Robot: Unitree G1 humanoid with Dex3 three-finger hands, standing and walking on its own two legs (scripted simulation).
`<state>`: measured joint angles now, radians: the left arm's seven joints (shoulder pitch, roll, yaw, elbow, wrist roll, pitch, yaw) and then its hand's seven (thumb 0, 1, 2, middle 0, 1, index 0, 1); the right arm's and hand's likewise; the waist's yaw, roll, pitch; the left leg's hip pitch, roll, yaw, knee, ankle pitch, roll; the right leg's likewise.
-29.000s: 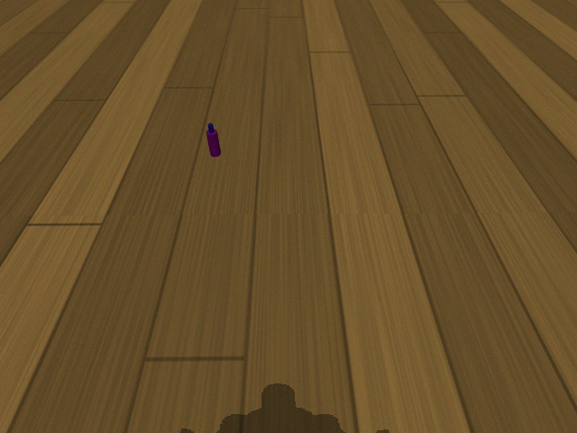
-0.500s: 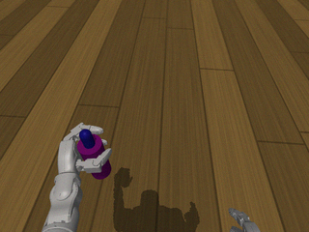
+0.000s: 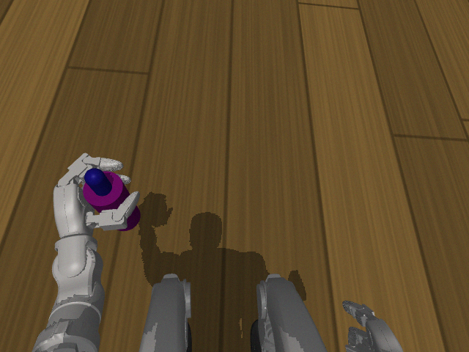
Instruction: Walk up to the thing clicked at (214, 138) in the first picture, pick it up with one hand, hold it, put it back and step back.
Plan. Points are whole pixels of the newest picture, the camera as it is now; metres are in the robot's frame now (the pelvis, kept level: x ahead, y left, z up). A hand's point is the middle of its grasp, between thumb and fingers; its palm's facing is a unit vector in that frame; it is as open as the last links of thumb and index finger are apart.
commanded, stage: crouch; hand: left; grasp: from the side
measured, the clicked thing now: (111, 199) +0.39 +0.21 -0.05
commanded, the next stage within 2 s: lower in 1.18 s
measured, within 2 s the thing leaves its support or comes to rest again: neither
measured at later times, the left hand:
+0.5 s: hand (131, 230) +0.38 +0.22 -0.23, palm faces +0.18 -0.98 -0.02, open 8.1 cm
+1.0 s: hand (136, 232) +0.40 +0.23 -0.32, palm faces +0.16 -0.99 -0.01, open 8.1 cm
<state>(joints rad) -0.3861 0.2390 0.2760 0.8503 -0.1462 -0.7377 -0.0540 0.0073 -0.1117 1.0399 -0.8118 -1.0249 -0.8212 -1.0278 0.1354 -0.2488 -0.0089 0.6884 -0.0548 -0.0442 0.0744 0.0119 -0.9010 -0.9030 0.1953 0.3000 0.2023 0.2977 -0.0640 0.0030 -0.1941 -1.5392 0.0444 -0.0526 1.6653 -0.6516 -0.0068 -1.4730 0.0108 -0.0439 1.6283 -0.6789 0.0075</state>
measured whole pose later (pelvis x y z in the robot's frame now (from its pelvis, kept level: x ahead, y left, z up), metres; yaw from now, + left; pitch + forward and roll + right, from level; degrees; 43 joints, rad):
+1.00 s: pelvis -0.05 +0.00 -0.24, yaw -6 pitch +28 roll -8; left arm -0.60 0.49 0.51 1.09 -0.13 -0.80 -0.20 0.01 -0.14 1.07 -0.82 -1.03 -0.83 -1.04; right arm 0.04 -0.30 0.13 0.72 -0.15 0.00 0.10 0.01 -0.92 -0.91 0.20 0.30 0.21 0.30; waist -0.15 -0.07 0.00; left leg -2.26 0.03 -0.17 2.45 -0.68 -0.02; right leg -2.16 0.03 -0.12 2.37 -0.71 0.02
